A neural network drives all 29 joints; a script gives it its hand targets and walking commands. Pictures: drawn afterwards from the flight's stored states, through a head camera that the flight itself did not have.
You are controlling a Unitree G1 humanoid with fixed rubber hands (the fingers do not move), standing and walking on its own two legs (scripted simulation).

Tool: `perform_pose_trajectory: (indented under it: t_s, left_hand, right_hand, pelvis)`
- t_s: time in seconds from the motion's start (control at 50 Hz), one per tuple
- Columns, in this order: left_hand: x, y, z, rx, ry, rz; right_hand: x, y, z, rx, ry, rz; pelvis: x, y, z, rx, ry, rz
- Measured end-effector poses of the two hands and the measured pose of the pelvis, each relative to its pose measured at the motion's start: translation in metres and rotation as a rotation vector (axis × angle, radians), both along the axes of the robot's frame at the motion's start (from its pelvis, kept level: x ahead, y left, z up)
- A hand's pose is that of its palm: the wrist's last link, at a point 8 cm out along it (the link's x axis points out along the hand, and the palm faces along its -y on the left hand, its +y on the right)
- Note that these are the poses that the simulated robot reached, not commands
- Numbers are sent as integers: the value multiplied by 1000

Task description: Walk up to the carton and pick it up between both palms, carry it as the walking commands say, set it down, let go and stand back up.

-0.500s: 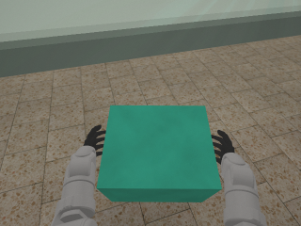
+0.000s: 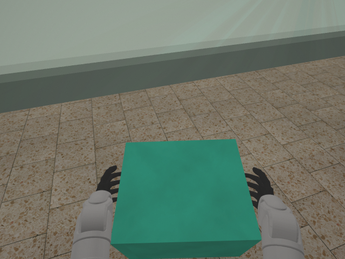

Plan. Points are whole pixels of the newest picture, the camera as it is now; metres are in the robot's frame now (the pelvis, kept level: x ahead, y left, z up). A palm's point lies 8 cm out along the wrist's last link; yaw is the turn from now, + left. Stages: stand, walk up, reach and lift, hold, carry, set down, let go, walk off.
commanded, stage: reach and lift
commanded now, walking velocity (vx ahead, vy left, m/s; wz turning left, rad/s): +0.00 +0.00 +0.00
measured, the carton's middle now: (182, 199) +0.31 -0.01 -0.04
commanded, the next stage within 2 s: hold in 0.86 s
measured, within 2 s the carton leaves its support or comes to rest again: neither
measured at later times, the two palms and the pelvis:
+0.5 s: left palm (99, 195) +0.28 +0.19 +0.03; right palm (259, 195) +0.27 -0.19 +0.04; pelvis +0.00 +0.00 +0.00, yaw +0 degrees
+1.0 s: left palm (100, 198) +0.27 +0.18 +0.03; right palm (262, 196) +0.27 -0.19 +0.04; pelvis -0.01 +0.00 +0.00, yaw +0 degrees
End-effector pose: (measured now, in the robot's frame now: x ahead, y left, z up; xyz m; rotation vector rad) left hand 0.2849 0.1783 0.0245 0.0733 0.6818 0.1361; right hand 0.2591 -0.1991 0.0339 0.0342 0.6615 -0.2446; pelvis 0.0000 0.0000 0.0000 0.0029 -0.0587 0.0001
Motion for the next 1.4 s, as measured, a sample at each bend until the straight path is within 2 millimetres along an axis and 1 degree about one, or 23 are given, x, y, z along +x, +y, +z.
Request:
perform_pose_trajectory:
  t_s: [0.14, 0.34, 0.54, 0.72, 0.86, 1.0, 1.2, 1.4]
  left_hand:
    - [0, 3, 5, 8, -7, 18]
    - [-3, 11, 6, 2, -5, 29]
    - [-2, 9, 6, 6, -3, 23]
    - [-8, 7, 4, 6, -4, 35]
    - [-12, 6, 5, 11, -5, 40]
    - [-11, 5, 8, 6, -11, 40]
    - [-10, 8, 9, 1, -15, 51]
    - [-16, 10, 6, 10, -6, 64]
  right_hand:
    - [7, 3, 3, -11, -7, 29]
    - [12, 10, 5, -14, -3, 50]
    - [8, 9, 3, -16, 1, 34]
    - [3, 8, 2, -14, 0, 31]
    - [2, 6, 1, -15, -1, 40]
    - [6, 5, 4, -21, -6, 52]
    - [10, 8, 5, -25, -4, 58]
    - [6, 10, 0, -22, 7, 61]
  pelvis:
    - [-7, -7, 0, -1, 5, -2]
    - [-4, -7, 0, 0, 2, 5]
    - [0, -1, 1, 0, -1, 1]
    - [-1, 2, 1, 0, -3, -3]
    - [-6, 0, 1, 0, -4, -2]
    - [-9, -4, 0, 0, -1, -2]
    - [-3, -7, 1, -1, -1, 2]
    - [1, -5, 1, -1, -4, 9]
